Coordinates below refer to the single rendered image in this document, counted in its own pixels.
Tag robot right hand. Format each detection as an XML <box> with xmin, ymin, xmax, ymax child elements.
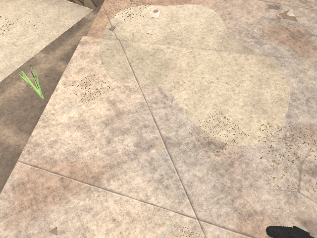
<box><xmin>265</xmin><ymin>226</ymin><xmax>314</xmax><ymax>238</ymax></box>

